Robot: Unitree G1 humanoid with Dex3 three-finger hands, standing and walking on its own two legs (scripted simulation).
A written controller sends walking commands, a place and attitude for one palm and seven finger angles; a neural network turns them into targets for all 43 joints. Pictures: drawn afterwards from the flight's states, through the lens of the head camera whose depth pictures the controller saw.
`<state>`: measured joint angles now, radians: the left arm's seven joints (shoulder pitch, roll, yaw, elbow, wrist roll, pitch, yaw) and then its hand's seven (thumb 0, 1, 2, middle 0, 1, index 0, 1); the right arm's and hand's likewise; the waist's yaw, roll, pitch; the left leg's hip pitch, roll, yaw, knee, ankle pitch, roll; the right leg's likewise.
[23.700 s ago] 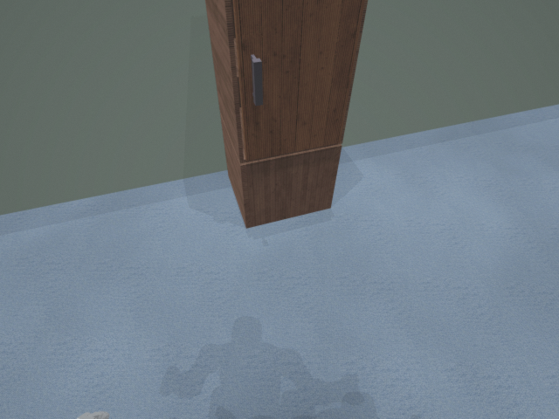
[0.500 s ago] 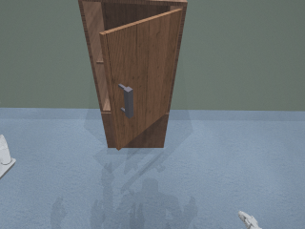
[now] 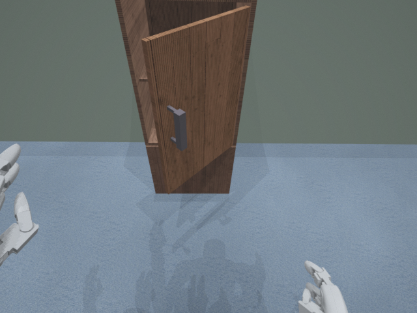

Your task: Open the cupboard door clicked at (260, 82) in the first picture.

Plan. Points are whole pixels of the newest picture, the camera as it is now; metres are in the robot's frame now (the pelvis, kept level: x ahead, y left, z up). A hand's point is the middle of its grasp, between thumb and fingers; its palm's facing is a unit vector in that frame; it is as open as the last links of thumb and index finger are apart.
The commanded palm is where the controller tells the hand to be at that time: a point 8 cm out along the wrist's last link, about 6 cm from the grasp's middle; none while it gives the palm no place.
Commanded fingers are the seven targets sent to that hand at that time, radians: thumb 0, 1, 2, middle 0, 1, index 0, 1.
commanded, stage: stop stepping back and stand still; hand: left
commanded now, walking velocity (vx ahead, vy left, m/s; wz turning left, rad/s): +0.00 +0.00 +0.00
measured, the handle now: (176, 127) +0.63 +0.13 -0.02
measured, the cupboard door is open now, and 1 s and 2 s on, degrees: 46 46 46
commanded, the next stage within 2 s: let the arm hang, fingers relaxed in 0.20 s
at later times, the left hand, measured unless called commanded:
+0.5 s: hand out of the picture +0.14 +0.24 -0.11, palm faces +0.00 -0.94 -0.35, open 7.4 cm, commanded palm none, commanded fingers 0.00 0.90 0.90 -0.20 -0.30 -0.20 -0.30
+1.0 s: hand out of the picture -0.06 +0.21 -0.17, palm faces +0.05 -0.96 -0.27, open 7.3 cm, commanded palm none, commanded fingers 0.00 0.90 0.90 -0.20 -0.30 -0.20 -0.30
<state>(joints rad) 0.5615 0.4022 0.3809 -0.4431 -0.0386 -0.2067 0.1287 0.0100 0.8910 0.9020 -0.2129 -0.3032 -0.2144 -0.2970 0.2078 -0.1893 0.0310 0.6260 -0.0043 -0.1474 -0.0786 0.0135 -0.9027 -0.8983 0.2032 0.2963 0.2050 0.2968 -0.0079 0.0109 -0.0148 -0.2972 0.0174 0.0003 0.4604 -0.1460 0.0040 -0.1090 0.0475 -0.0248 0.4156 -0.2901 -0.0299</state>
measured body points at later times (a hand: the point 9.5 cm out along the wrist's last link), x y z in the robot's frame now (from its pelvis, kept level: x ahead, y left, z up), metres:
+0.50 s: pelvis -0.01 +0.02 -0.01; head +0.00 +0.00 +0.44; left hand +0.14 +0.29 -0.09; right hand +0.12 -0.25 -0.13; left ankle +0.06 +0.11 -0.74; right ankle -0.04 -0.10 -0.74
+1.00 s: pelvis +0.00 +0.00 +0.00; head +0.01 +0.00 +0.45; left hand -0.06 +0.26 -0.15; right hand +0.01 -0.23 -0.16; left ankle +0.06 +0.11 -0.74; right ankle -0.04 -0.10 -0.74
